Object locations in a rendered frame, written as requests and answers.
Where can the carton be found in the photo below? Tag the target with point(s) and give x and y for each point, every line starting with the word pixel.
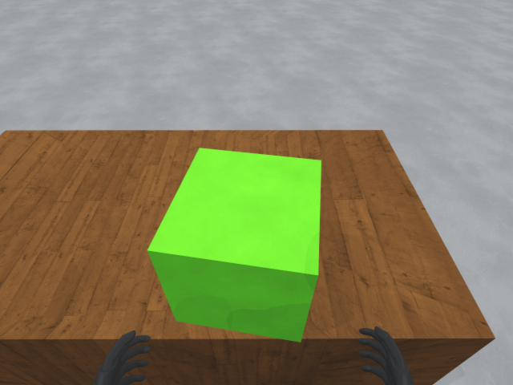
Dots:
pixel 238 248

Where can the right robot hand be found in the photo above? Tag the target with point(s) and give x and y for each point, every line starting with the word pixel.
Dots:
pixel 395 370

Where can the pedestal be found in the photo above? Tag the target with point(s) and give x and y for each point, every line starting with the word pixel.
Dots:
pixel 80 208

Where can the left robot hand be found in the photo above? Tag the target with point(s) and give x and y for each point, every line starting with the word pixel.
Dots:
pixel 114 366

